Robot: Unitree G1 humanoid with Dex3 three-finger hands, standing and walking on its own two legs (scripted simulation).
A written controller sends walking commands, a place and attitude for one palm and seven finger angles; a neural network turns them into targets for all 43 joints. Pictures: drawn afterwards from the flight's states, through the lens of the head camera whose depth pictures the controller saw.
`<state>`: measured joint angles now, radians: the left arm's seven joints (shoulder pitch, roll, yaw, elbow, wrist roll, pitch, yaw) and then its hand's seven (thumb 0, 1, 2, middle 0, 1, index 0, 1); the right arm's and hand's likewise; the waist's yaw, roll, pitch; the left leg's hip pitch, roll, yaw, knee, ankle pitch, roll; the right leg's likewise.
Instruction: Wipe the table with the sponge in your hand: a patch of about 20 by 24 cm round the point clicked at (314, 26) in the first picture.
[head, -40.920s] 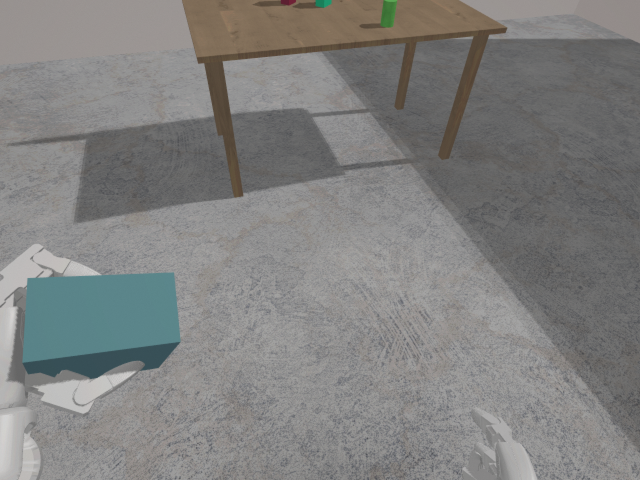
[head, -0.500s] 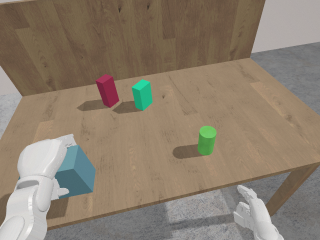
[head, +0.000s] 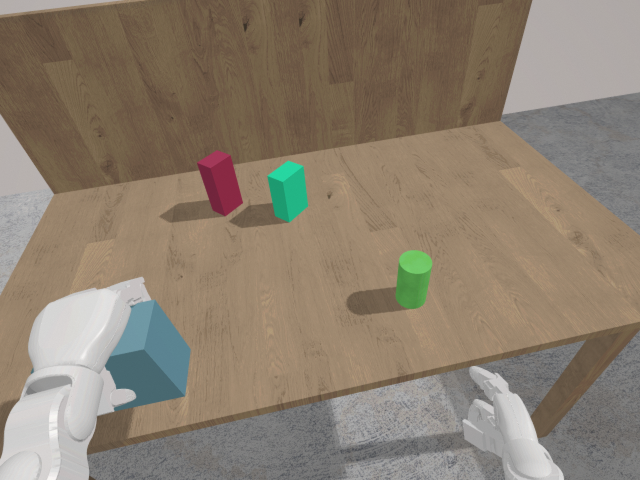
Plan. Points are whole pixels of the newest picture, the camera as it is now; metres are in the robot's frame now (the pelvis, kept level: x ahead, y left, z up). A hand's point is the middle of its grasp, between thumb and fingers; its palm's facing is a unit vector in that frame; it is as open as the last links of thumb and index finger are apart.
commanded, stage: bring the sponge back beside the body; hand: left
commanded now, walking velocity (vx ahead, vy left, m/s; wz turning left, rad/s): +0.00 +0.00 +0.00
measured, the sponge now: (128, 366) +0.19 +0.28 +0.07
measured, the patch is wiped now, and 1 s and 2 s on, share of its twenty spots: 1.00 1.00 1.00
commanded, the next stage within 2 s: step back with the hand held close in 0.20 s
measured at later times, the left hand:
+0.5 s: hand (158, 317) +0.22 +0.23 +0.14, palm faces +0.29 -0.85 -0.45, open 10.4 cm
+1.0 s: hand (100, 347) +0.17 +0.26 +0.15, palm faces +0.38 -0.84 -0.40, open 10.4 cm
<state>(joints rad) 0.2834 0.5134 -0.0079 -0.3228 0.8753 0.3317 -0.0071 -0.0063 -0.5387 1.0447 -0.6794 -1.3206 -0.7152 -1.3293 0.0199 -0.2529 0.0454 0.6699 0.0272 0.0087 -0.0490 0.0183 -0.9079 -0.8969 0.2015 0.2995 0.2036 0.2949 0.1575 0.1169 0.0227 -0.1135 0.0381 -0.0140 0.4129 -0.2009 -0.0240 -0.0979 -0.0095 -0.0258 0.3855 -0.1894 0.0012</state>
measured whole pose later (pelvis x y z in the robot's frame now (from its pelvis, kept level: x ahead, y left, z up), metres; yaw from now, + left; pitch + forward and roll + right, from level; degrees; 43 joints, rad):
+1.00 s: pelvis -0.04 +0.02 -0.03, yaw +0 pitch +2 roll -2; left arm 0.52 0.40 0.36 -0.59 -0.06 -0.16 0.15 -0.01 -0.54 1.04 -0.68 -1.32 -0.72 -1.32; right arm 0.24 -0.22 0.03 0.56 0.01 -0.07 -0.08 0.02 -0.91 -0.90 0.20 0.30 0.21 0.30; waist 0.00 0.01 -0.02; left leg -0.49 0.02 -0.02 0.73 -0.28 0.01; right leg -0.46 -0.02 -0.01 0.66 -0.24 0.04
